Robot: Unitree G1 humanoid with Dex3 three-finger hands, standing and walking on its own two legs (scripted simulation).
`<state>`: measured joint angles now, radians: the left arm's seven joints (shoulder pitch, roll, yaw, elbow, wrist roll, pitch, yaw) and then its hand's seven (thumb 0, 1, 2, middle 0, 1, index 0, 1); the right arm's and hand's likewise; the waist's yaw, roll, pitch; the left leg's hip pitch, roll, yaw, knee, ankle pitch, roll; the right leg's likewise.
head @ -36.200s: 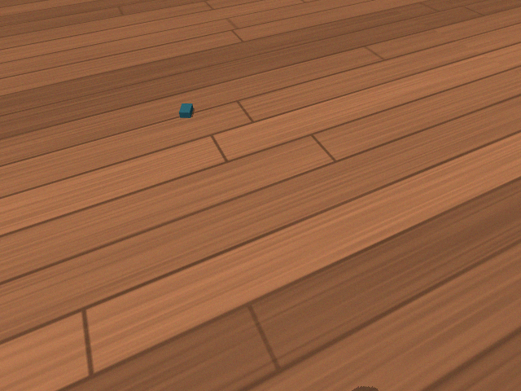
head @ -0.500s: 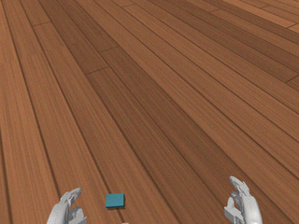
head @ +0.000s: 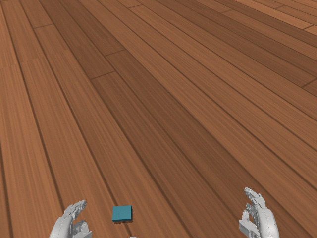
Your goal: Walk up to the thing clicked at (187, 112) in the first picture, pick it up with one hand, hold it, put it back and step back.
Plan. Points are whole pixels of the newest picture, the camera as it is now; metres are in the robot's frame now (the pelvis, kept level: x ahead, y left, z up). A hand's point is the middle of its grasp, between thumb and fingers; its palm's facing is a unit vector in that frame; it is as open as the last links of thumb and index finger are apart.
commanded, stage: home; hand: left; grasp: from above
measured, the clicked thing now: (122, 213) +0.38 +0.21 -0.69
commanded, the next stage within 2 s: stand in 0.20 s
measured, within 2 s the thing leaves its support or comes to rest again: neither
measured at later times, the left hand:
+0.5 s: hand out of the picture +0.14 +0.22 -0.09, palm faces +0.01 -0.94 -0.33, open 7.4 cm
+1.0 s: hand out of the picture +0.04 +0.24 -0.11, palm faces +0.05 -0.95 -0.31, open 7.4 cm
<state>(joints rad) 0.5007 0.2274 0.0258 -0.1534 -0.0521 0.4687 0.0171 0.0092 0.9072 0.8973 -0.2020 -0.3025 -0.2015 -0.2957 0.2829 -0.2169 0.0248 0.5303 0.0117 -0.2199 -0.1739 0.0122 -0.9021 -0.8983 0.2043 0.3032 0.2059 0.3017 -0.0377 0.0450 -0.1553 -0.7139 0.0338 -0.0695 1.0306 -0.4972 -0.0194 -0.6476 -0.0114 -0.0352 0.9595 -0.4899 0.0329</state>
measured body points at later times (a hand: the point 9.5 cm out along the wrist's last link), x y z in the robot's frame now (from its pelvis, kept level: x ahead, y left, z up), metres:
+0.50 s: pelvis -0.01 +0.00 +0.02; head +0.03 +0.01 +0.47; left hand +0.14 +0.27 -0.07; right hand +0.13 -0.27 -0.09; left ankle +0.01 +0.13 -0.68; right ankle -0.01 -0.14 -0.68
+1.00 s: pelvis -0.01 +0.01 +0.06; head +0.00 +0.02 +0.51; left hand +0.03 +0.29 -0.08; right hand +0.08 -0.26 -0.08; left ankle +0.01 +0.13 -0.68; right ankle -0.01 -0.14 -0.68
